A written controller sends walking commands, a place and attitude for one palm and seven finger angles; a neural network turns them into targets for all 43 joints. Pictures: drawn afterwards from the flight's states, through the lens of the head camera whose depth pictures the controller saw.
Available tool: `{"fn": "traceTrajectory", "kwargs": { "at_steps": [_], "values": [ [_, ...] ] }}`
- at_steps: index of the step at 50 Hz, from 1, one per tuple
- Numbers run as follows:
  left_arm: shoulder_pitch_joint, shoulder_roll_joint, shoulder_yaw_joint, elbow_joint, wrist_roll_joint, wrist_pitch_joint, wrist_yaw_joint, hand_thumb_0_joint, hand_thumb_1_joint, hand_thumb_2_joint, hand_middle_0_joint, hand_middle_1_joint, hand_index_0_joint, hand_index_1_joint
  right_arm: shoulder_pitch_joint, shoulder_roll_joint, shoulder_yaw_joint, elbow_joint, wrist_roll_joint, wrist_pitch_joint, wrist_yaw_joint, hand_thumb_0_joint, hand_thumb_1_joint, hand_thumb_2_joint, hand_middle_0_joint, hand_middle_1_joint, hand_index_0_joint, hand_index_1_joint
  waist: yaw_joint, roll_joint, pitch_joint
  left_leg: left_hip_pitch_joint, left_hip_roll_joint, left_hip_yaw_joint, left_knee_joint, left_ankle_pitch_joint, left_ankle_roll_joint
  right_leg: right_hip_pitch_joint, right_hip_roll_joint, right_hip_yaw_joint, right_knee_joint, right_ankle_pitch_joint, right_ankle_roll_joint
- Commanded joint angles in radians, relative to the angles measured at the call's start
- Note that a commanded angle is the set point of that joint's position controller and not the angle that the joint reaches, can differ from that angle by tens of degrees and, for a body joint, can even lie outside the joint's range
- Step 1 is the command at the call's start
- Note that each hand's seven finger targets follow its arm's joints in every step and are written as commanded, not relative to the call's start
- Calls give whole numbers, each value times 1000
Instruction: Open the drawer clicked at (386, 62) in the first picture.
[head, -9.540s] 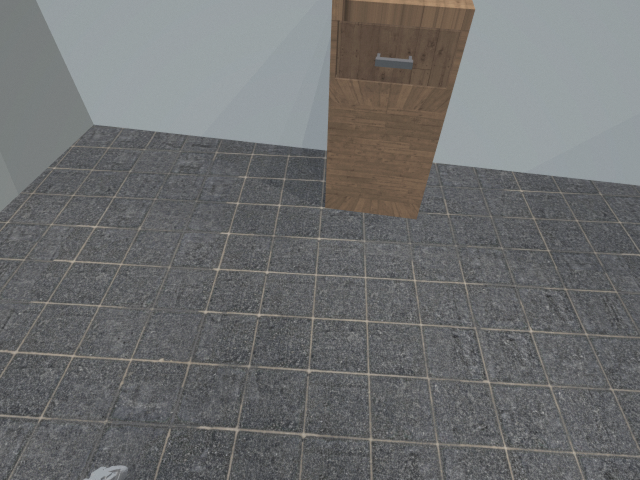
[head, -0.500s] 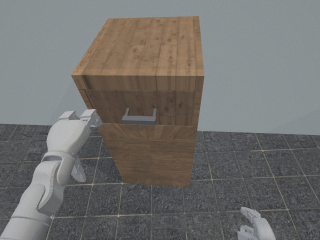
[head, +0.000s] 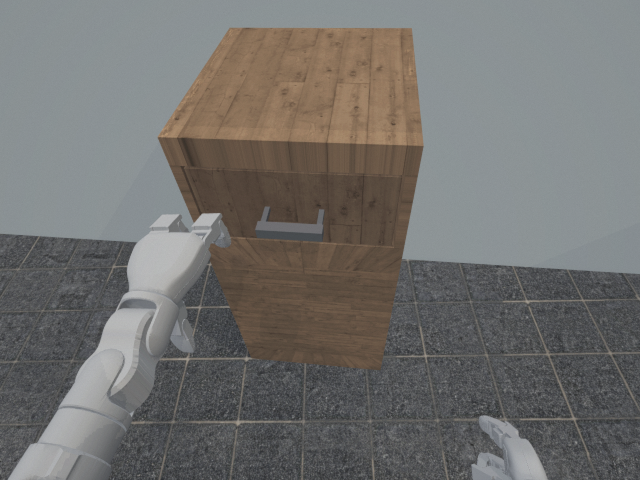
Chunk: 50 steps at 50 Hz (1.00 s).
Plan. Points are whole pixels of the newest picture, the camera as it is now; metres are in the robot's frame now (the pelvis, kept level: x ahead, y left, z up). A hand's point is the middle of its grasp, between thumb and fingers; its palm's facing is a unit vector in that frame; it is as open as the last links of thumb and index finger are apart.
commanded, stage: move the hooked fingers above the handle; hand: left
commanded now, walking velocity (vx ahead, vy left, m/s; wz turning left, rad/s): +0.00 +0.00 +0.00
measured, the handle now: (291, 222) +0.54 +0.12 -0.04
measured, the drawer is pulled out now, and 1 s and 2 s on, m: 0.00 0.00 0.00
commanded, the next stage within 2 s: none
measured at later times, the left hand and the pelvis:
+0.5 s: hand (239, 253) +0.40 +0.17 +0.04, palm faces +0.01 -0.07 -1.00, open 13.9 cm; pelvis +0.01 -0.01 -0.01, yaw -1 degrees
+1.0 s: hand (265, 234) +0.45 +0.15 +0.03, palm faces -0.01 -0.04 -1.00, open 13.8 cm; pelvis +0.01 -0.02 -0.01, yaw -1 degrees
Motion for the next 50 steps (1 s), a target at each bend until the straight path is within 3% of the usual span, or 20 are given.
{"fn": "traceTrajectory", "kwargs": {
  "at_steps": [1,5,11,14,16,18,21,24,26,27,28,30,33,35,39,42,45,46,48,50],
  "values": [
    [-427,165,100,-135,26,-12,67,0,-500,300,-300,-1200,-300,-1200,-68,-107,-44,-124,2,-35,-14,0,-900,-900,200,300,200,300,-31,-10,-255,210,29,-20,-44,206,-10,-56,-2,-14,-72,207,-20],
    [-439,157,102,-80,36,13,91,0,-500,300,-300,-1200,-300,-1200,-52,-109,-49,-125,2,-27,-8,0,-900,-900,200,300,200,300,-22,-15,-317,211,30,-20,-29,265,-13,-37,2,-16,-49,256,-24],
    [-492,125,65,32,41,58,84,0,-500,300,-300,-1200,-300,-1200,-27,-118,-53,-124,10,-10,-10,0,-900,-900,200,300,200,300,-43,-64,-292,171,32,-4,-21,247,-5,-42,1,-12,-52,270,-20],
    [-541,161,90,24,47,38,85,0,-500,300,-300,-1200,-300,-1200,-10,-125,-59,-126,6,-11,-16,0,-900,-900,200,300,200,300,-39,-58,-342,168,27,-1,-10,271,-1,-14,-2,0,-42,306,-20],
    [-545,108,52,6,45,19,92,0,-500,300,-300,-1200,-300,-1200,1,-117,-67,-126,6,-15,-12,0,-900,-900,200,300,200,300,-46,-22,-353,192,29,-3,4,314,-2,-37,1,-4,-31,334,-22],
    [-560,106,58,50,47,14,101,0,-500,300,-300,-1200,-300,-1200,18,-121,-71,-116,7,-17,-10,0,-900,-900,200,300,200,300,-59,-60,-338,172,30,-8,14,312,-2,-53,7,-8,-29,333,-20],
    [-635,84,33,111,58,19,129,0,-500,300,-300,-1200,-300,-1200,40,-123,-74,-99,11,-16,-10,0,-900,-900,200,300,200,300,-74,-53,-320,155,31,-5,15,270,-3,-94,7,-14,-24,291,-21],
    [-670,145,86,138,72,24,157,0,-500,300,-300,-1200,-300,-1200,56,-127,-80,-91,7,-16,-12,0,-900,-900,200,300,200,300,-60,-37,-393,158,24,5,30,303,0,-52,6,0,-14,342,-22],
    [-677,103,60,165,69,30,167,0,-500,300,-300,-1200,-300,-1200,65,-122,-83,-86,7,-15,-8,0,-900,-900,200,300,200,300,-68,-55,-404,150,24,10,40,329,0,-47,6,-2,-7,383,-20],
    [-676,103,61,183,69,35,171,0,-500,300,-300,-1200,-300,-1200,66,-124,-85,-83,7,-14,-7,0,-900,-900,200,300,200,300,-70,-43,-402,150,24,13,43,337,0,-49,6,0,-5,401,-20],
    [-649,120,86,215,72,45,170,0,-500,300,-300,-1200,-300,-1200,68,-127,-86,-81,8,-11,-6,0,-900,-900,200,300,200,300,-64,-74,-403,134,23,14,44,346,1,-31,9,3,-7,418,-20],
    [-677,57,24,229,66,57,167,0,-500,300,-300,-1200,-300,-1200,70,-124,-84,-86,10,-9,-1,0,-900,-900,200,300,200,300,-78,-68,-379,121,21,20,45,338,3,-44,5,0,-7,433,-16],
    [-700,111,64,281,72,64,156,0,-500,300,-300,-1200,-300,-1200,79,-134,-83,-80,10,-2,-6,0,-900,-900,200,300,200,300,-83,-100,-380,89,16,24,47,326,5,-18,2,13,-11,461,-13],
    [-715,80,37,284,75,52,153,0,-500,300,-300,-1200,-300,-1200,82,-124,-86,-84,9,-2,-8,0,-900,-900,200,300,200,300,-88,-87,-392,94,12,32,55,321,10,-19,-2,19,-11,484,-8],
    [-790,106,57,326,81,18,164,0,-500,300,-300,-1200,-300,-1200,107,-126,-88,-70,7,-4,-12,0,-900,-900,200,300,200,300,-105,-87,-387,75,11,32,68,302,11,-42,-4,21,-4,476,-6],
    [-845,66,30,355,86,2,189,0,-500,300,-300,-1200,-300,-1200,126,-119,-94,-59,5,-11,-7,0,-900,-900,200,300,200,300,-120,-48,-390,82,13,28,82,289,9,-94,0,15,2,437,-10],
    [-895,101,58,419,93,14,215,0,-500,300,-300,-1200,-300,-1200,146,-125,-96,-47,3,-13,-6,0,-900,-900,200,300,200,300,-129,-76,-416,47,12,30,95,278,10,-90,-1,20,12,445,-5],
    [-913,61,25,439,90,21,221,0,-500,300,-300,-1200,-300,-1200,148,-121,-96,-46,3,-16,-4,0,-900,-900,200,300,200,300,-141,-64,-413,45,10,33,99,270,10,-104,-3,17,11,445,-3],
    [-939,77,44,477,95,31,230,0,-500,300,-300,-1200,-300,-1200,162,-126,-100,-35,0,-16,-2,0,-900,-900,200,300,200,300,-144,-68,-439,37,11,31,111,289,8,-104,1,16,23,459,-4],
    [-980,43,14,507,93,43,233,0,-500,300,-300,-1200,-300,-1200,183,-124,-102,-28,0,-16,3,0,-900,-900,200,300,200,300,-160,-61,-450,36,12,32,121,295,10,-118,1,11,30,471,-2]
  ]
}}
